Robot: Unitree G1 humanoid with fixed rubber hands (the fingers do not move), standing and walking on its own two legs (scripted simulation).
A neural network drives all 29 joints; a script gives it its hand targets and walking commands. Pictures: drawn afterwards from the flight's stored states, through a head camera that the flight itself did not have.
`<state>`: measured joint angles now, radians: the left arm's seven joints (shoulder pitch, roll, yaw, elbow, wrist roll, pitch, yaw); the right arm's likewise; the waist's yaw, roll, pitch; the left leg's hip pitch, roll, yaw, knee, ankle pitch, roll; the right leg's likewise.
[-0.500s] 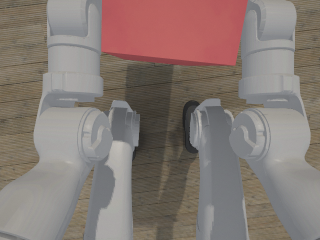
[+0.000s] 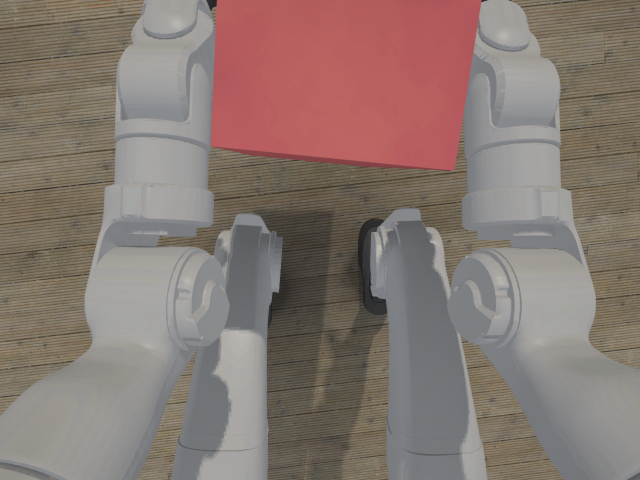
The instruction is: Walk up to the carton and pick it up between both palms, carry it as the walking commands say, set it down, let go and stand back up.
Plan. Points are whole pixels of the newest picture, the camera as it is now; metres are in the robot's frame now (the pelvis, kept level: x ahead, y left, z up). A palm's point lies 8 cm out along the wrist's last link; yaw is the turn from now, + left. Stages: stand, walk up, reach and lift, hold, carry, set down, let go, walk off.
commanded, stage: reach and lift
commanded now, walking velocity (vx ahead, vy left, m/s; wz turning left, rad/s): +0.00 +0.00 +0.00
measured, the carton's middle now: (331, 16) +0.55 -0.01 -0.13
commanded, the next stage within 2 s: none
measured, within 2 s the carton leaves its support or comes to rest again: neither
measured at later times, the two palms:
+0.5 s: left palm out of the picture +0.51 +0.12 +0.00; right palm (524, 6) +0.51 -0.14 -0.01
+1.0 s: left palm out of the picture +0.49 +0.12 +0.07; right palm out of the picture +0.48 -0.14 +0.06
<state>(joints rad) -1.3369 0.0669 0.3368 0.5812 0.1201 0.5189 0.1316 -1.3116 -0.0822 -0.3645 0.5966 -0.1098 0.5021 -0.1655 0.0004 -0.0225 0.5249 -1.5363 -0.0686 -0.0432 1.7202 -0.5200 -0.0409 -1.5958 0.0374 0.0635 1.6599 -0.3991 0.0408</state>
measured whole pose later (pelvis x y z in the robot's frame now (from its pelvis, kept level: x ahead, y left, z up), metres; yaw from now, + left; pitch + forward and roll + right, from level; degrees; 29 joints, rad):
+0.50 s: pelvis +0.00 +0.00 +0.05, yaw +0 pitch +13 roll +1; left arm -1.22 0.03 0.32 0.56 0.12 0.52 0.13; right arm -1.19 -0.05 -0.34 0.57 -0.10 0.50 -0.17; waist 0.00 -0.02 0.52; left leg -1.29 -0.07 -0.04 1.54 -0.48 -0.03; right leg -1.35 0.03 0.07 1.49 -0.37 0.04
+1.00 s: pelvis +0.00 +0.00 +0.11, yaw +0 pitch +7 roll +1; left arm -1.09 -0.02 0.33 0.55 0.13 0.50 0.13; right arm -1.06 -0.02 -0.33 0.56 -0.12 0.50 -0.16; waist 0.00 -0.01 0.52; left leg -1.01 -0.06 -0.05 1.30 -0.42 -0.03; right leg -1.07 0.02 0.07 1.26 -0.32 0.03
